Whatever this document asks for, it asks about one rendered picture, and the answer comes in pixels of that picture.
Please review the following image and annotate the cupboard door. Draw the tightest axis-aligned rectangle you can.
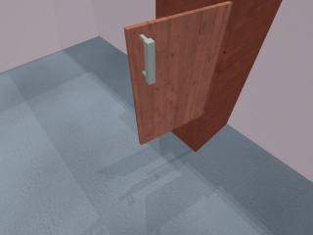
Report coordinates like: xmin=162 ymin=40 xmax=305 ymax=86
xmin=124 ymin=1 xmax=233 ymax=145

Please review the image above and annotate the handle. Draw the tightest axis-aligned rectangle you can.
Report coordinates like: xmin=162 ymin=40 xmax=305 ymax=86
xmin=139 ymin=34 xmax=156 ymax=85

